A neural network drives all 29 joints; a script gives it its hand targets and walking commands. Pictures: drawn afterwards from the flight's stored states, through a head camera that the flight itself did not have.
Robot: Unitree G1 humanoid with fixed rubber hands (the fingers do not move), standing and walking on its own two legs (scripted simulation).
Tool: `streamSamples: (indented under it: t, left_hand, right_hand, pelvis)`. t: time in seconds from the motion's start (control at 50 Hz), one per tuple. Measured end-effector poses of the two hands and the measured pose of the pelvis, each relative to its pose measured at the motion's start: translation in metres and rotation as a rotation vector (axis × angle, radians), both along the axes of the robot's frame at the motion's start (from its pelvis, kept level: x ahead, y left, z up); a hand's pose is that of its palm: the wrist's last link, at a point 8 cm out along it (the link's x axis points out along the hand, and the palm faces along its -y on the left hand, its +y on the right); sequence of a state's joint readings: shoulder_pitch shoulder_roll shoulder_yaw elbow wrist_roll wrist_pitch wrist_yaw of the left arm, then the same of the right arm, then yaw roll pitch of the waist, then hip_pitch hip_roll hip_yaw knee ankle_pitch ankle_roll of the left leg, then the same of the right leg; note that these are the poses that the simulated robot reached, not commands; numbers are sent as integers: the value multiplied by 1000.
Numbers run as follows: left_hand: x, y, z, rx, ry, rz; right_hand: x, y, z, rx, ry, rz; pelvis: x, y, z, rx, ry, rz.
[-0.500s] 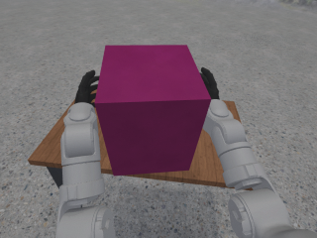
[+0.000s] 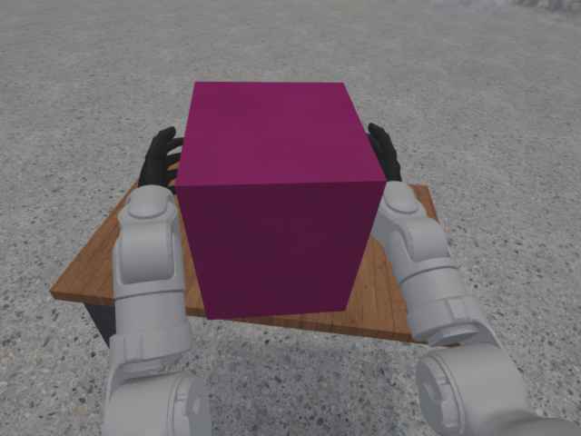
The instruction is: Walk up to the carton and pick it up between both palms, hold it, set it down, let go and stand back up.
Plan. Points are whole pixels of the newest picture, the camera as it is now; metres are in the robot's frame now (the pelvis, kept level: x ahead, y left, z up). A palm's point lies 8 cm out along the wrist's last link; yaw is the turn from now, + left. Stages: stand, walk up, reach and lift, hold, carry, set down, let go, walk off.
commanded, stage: hold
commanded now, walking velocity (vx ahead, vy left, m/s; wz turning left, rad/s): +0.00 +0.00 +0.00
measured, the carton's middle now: (274, 202) +0.38 +0.01 +0.17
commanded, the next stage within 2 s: set down in 0.34 s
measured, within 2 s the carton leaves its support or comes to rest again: neither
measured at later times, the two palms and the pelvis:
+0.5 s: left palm (156, 189) +0.36 +0.15 +0.22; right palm (381, 181) +0.37 -0.14 +0.21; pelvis +0.00 +0.00 +0.00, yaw +0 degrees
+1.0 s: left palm (175, 211) +0.39 +0.14 +0.16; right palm (373, 207) +0.39 -0.15 +0.15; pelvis +0.03 +0.00 +0.00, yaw +2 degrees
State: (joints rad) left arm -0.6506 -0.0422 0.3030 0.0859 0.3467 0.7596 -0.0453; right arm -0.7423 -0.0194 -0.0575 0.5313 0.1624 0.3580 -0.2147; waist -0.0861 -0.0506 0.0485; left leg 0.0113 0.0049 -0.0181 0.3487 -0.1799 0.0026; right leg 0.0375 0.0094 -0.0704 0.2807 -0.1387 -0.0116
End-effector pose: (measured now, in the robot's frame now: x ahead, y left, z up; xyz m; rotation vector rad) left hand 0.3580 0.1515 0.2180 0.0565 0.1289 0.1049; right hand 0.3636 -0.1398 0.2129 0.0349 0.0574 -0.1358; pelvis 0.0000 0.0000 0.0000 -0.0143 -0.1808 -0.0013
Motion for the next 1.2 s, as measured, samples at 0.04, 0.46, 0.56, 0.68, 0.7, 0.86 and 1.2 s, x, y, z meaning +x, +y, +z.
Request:
streamSamples:
  t: [0.04, 0.46, 0.56, 0.68, 0.7, 0.86, 1.2]
  left_hand:
    - [0, 0, 0, 0, 0, 0]
    - [1, 2, -1, -1, -11, -2]
    - [6, 2, 0, 1, -45, -4]
    - [15, 2, -2, 17, -92, -9]
    - [17, 2, -4, 21, -91, -10]
    - [28, -1, -45, 29, -35, -23]
    - [45, -14, -61, 29, -29, -42]
  right_hand:
    - [0, 0, 0, -1, 0, 0]
    - [2, 2, 1, 8, -13, 0]
    - [5, 2, 0, 18, -50, -6]
    - [12, 2, -10, 5, -103, -12]
    - [14, 2, -14, 0, -104, -13]
    - [20, 0, -58, -17, -66, -25]
    - [32, -13, -60, -61, -73, -43]
  pelvis:
    - [0, 0, 0, 0, 0, 0]
    - [0, 0, 0, -1, 2, 6]
    - [2, 2, 0, 1, 5, 8]
    - [7, 3, 0, 5, 2, 12]
    - [8, 3, 0, 5, 0, 13]
    - [21, 2, 0, -1, 4, 24]
    - [35, 3, 1, -9, 47, 19]
